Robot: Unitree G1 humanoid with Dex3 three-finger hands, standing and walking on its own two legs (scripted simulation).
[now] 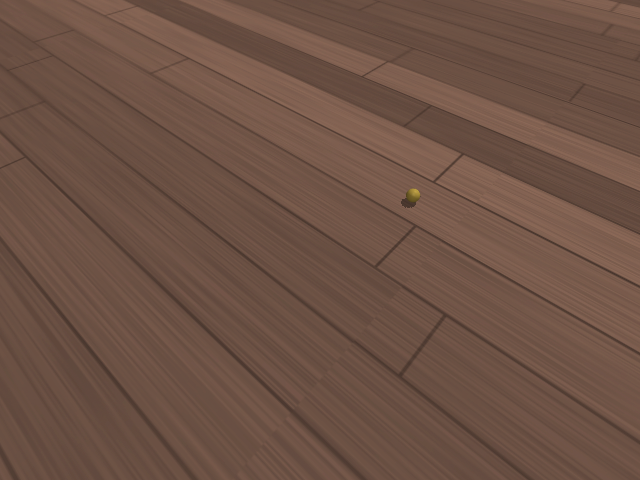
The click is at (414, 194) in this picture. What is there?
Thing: free ball
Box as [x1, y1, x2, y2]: [406, 189, 419, 201]
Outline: 408,190 406,193 407,199 409,201 416,201 419,197 419,192 416,189
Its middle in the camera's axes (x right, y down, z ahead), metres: +0.43 -0.21 +1.80
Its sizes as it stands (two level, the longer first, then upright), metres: 0.065 0.065 0.065
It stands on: the floor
